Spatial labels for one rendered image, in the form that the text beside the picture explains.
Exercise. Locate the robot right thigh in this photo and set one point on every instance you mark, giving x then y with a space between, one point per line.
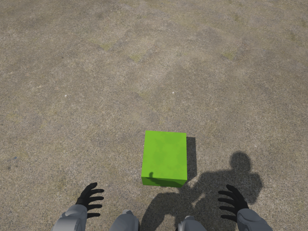
190 225

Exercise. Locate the right robot hand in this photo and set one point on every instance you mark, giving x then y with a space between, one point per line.
238 202

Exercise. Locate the carton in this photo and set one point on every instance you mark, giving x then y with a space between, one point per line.
164 159

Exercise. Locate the right robot forearm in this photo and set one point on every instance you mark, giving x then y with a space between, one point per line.
249 220

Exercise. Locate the left robot forearm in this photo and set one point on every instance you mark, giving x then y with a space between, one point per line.
74 219

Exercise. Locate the left robot hand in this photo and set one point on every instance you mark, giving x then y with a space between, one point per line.
85 199

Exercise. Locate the robot left shin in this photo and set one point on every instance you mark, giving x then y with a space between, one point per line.
127 212

